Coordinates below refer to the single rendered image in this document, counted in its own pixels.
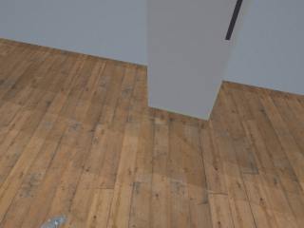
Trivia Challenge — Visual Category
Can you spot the handle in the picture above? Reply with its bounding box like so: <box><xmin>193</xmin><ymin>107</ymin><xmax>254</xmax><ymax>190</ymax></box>
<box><xmin>225</xmin><ymin>0</ymin><xmax>243</xmax><ymax>40</ymax></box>

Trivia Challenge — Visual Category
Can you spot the robot left hand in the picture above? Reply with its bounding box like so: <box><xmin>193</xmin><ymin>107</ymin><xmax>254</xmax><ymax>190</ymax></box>
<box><xmin>41</xmin><ymin>216</ymin><xmax>67</xmax><ymax>228</ymax></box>

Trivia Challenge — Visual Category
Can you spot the fridge door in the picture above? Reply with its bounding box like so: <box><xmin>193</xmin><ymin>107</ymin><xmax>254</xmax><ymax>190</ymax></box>
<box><xmin>146</xmin><ymin>0</ymin><xmax>248</xmax><ymax>117</ymax></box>

